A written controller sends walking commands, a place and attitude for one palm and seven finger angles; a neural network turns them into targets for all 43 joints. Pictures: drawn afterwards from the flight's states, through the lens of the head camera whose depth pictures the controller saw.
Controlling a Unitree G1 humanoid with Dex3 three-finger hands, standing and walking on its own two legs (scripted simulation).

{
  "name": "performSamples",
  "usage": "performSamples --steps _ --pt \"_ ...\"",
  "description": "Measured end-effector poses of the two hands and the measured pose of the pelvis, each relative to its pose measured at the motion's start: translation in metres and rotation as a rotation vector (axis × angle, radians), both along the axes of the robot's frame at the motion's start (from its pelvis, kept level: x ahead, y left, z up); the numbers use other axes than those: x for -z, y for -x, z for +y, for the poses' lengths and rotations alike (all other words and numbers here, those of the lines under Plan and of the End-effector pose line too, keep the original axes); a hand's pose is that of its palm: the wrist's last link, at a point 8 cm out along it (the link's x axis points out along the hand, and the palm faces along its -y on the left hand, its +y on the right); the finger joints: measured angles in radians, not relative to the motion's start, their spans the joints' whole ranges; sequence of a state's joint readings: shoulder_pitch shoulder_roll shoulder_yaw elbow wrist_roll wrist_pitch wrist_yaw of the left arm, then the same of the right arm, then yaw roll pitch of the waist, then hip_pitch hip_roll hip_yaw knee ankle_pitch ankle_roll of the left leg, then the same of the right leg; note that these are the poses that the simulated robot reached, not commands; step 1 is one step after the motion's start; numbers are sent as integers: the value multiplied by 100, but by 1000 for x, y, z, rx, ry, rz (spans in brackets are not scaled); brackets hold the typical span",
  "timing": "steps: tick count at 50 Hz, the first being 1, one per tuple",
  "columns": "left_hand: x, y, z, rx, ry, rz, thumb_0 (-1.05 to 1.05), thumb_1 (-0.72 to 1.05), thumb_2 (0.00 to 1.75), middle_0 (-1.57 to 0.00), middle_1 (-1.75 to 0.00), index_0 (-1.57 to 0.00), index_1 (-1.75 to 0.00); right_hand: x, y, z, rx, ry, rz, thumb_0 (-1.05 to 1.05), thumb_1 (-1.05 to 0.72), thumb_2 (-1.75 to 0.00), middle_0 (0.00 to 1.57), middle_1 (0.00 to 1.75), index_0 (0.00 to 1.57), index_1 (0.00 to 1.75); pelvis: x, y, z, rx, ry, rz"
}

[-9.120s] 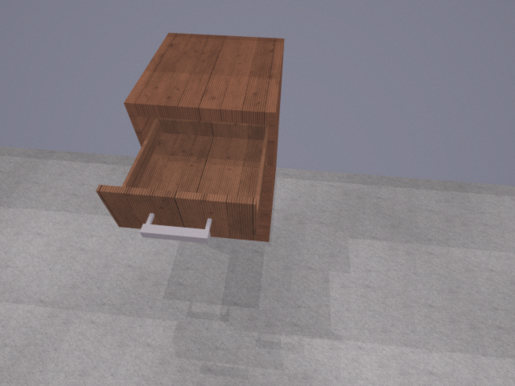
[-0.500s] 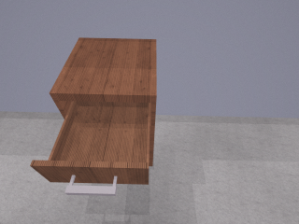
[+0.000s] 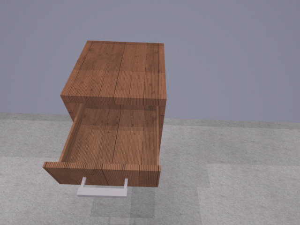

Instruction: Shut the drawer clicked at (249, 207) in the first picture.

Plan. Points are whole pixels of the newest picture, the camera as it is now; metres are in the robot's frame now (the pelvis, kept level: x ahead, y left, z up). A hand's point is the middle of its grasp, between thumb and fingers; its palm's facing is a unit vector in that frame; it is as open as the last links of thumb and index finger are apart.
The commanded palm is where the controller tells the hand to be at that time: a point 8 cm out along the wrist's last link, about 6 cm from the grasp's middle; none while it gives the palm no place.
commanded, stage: come to a stop and stand still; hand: left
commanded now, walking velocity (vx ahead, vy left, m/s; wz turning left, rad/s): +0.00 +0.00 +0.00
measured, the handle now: (104, 186) +0.27 +0.18 -0.19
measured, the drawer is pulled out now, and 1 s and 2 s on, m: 0.29 0.29 0.29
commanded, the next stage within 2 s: look again from close up in 0.52 s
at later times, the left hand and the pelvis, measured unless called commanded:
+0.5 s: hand out of the picture -0.03 +0.16 -0.18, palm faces +0.02 -0.98 -0.18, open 7.4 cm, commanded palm none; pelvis -0.01 +0.00 +0.00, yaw +0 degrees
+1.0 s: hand out of the picture -0.04 +0.15 -0.17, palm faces +0.02 -0.98 -0.18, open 7.4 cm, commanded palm none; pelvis -0.02 -0.01 +0.00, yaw +0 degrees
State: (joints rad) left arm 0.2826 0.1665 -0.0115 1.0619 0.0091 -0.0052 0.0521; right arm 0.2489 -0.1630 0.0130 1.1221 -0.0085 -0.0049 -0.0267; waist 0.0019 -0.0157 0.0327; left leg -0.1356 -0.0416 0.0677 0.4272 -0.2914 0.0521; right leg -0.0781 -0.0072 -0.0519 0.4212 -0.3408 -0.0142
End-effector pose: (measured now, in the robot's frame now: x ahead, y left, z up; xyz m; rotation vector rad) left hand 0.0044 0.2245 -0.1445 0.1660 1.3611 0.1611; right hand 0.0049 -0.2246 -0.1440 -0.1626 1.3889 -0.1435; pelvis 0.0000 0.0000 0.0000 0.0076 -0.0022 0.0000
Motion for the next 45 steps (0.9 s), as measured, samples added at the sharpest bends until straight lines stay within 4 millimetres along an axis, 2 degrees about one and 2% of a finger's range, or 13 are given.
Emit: performSamples --steps 8,16,26,45 --pt "0 20 -1 -8 14 45 1 91 89 -20 -30 -20 -30 0 24 9 13 -11 49 0 -91 -90 20 30 20 30 -1 5 4 0 0 -3" --pt "1 35 -5 -14 26 68 1 91 89 -20 -30 -20 -30 0 37 15 20 -21 66 0 -91 -90 20 30 20 30 -2 11 5 0 0 -3" --pt "2 43 -12 -18 38 80 1 91 89 -20 -30 -20 -30 0 40 15 22 -26 61 0 -91 -90 20 30 20 30 -2 14 4 1 0 2" --pt "1 43 -23 -19 37 66 0 91 89 -20 -30 -20 -30 1 41 8 26 -34 53 0 -91 -90 20 30 20 30 -2 16 -6 1 -1 1"
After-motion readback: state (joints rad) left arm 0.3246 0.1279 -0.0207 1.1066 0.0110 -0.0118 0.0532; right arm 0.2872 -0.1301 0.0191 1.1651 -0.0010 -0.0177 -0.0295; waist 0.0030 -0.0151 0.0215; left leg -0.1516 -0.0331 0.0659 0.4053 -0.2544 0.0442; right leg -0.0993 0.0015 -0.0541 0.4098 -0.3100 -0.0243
